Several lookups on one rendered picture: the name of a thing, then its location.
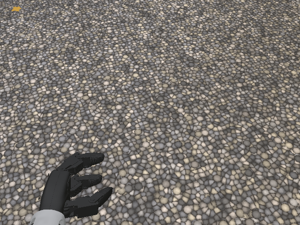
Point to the robot left hand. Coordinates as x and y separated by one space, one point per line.
60 187

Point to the robot left forearm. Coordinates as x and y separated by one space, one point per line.
48 217

